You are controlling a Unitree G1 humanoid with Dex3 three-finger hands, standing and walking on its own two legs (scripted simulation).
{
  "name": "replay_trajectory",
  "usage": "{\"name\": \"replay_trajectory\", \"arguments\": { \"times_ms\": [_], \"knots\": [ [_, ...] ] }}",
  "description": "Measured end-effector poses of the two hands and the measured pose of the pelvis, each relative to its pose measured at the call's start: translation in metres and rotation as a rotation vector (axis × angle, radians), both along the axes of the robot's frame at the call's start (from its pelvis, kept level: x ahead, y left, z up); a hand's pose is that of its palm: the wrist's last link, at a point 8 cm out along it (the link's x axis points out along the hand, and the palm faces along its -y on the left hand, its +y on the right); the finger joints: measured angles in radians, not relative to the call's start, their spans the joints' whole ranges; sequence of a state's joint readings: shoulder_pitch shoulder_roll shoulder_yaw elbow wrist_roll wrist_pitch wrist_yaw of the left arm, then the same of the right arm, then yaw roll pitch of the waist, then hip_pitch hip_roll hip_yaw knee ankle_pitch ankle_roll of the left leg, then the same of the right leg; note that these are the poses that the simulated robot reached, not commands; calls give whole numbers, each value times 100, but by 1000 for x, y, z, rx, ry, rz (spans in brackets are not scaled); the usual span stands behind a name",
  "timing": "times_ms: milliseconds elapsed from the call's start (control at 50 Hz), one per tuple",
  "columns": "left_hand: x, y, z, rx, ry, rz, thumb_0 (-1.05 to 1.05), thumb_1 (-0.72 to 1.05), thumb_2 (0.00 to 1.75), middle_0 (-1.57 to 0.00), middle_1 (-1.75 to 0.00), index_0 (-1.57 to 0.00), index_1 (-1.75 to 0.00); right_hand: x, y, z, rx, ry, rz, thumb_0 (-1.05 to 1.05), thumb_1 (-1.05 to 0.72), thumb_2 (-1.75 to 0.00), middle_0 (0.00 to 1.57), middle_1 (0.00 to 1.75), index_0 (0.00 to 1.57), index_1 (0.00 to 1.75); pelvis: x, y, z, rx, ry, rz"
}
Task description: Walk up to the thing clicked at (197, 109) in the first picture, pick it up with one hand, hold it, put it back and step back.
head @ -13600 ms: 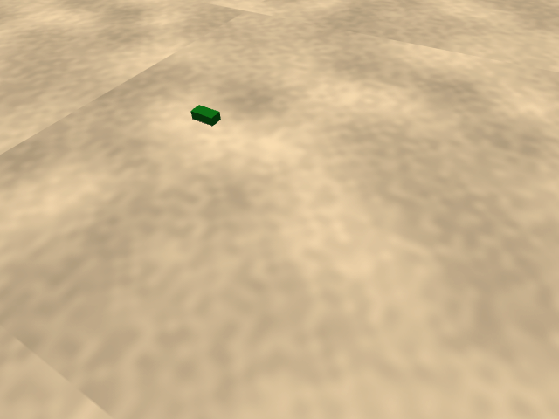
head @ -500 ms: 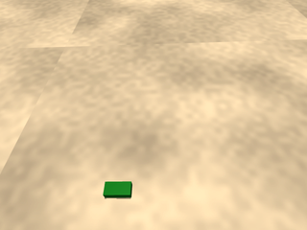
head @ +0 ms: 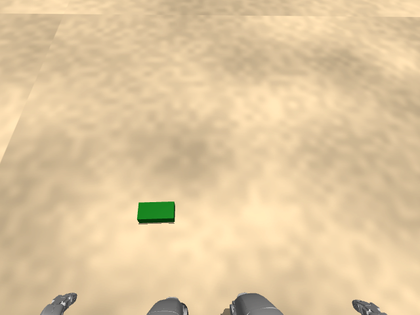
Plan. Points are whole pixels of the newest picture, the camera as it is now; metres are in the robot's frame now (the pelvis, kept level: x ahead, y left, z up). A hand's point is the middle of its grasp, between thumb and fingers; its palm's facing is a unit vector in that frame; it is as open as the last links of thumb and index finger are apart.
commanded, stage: walk up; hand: left
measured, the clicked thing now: (156, 212) +0.55 +0.24 -0.74
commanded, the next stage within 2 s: none
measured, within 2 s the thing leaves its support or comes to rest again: neither
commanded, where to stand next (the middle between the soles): +0.19 -0.02 m, yaw +3 degrees
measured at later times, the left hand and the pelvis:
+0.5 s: hand out of the picture -0.03 +0.24 -0.15, palm faces +0.05 -0.92 -0.39, open 7.4 cm; pelvis -0.15 -0.03 -0.01, yaw +3 degrees
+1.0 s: hand out of the picture -0.19 +0.22 -0.14, palm faces +0.06 -0.92 -0.39, open 7.4 cm; pelvis -0.23 -0.05 +0.00, yaw +2 degrees
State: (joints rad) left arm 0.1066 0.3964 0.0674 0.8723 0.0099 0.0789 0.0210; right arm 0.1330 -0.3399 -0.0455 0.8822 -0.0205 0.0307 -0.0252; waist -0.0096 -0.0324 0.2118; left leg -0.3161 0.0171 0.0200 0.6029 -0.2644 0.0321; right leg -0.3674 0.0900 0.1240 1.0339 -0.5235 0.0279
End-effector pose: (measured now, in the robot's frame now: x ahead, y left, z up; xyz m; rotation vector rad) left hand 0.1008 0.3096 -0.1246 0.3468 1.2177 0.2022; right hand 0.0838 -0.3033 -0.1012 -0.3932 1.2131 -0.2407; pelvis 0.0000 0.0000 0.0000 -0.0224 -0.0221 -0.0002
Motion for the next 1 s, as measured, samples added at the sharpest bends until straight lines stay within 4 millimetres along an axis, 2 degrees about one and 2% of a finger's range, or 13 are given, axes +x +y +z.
{"name": "replay_trajectory", "arguments": {
  "times_ms": [160, 240, 340, 400, 480, 560, 660, 760, 840, 920, 1000],
  "knots": [
    [-57, -19, 8, 42, 4, -14, 1, 90, 90, -20, -30, -21, -30, -22, -26, -21, 43, -87, 3, 1, -90, -90, 20, 30, 21, 30, -47, -22, -12, -3, -16, -30],
    [-88, -29, 23, 46, -10, -1, 1, 90, 90, -20, -30, -21, -30, -40, -34, -18, 53, -87, -6, 1, -90, -90, 20, 30, 20, 30, -66, -29, -5, 41, -11, -31],
    [-108, -32, 34, 64, -57, 7, 1, 90, 90, -20, -30, -21, -30, -70, -38, -15, 41, -68, 29, 1, -91, -90, 20, 30, 20, 30, -92, -31, 0, 53, 3, -3],
    [-117, -30, 32, 64, -108, 8, 1, 90, 90, -20, -30, -21, -30, -90, -36, -15, 28, -42, 61, 1, -91, -90, 20, 30, 20, 30, -112, -31, -3, 47, 4, 26],
    [-137, -25, 18, 36, -153, 19, 1, 90, 90, -20, -30, -21, -30, -117, -30, -18, 10, -30, 90, 1, -91, -90, 20, 30, 20, 30, -141, -28, -12, 50, -13, 59],
    [-169, -28, 11, 6, -117, 43, 1, 90, 90, -20, -30, -21, -30, -146, -24, -8, 22, -35, 94, 1, -91, -90, 20, 30, 20, 30, -164, -29, -7, 34, -28, 50],
    [-214, -36, 10, -17, -69, 52, 1, 90, 90, -20, -30, -21, -30, -167, -32, 4, 15, -82, 88, 1, -90, -90, 20, 30, 21, 30, -188, -38, -1, 13, -23, 20],
    [-260, -47, 7, 8, -7, 37, 1, 90, 90, -20, -30, -21, -30, -182, -54, -1, 28, -146, 72, 1, -90, -90, 20, 30, 21, 30, -209, -52, -8, 5, -27, -18],
    [-291, -56, 15, 20, 12, 51, 1, 90, 90, -20, -30, -21, -30, -202, -63, -6, 48, -126, 35, 1, -90, -90, 20, 30, 20, 30, -219, -58, -4, 6, -36, -19],
    [-303, -56, 23, 27, -5, 73, 1, 90, 90, -20, -30, -21, -30, -222, -64, -11, 62, -76, 32, 1, -91, -90, 20, 30, 20, 30, -223, -55, 0, 18, -33, 6],
    [-302, -44, 23, 28, -30, 85, 1, 90, 90, -21, -30, -21, -30, -237, -56, -16, 68, -17, 44, 1, -91, -90, 20, 30, 20, 30, -226, -47, -1, 19, -26, 39]
  ]
}}
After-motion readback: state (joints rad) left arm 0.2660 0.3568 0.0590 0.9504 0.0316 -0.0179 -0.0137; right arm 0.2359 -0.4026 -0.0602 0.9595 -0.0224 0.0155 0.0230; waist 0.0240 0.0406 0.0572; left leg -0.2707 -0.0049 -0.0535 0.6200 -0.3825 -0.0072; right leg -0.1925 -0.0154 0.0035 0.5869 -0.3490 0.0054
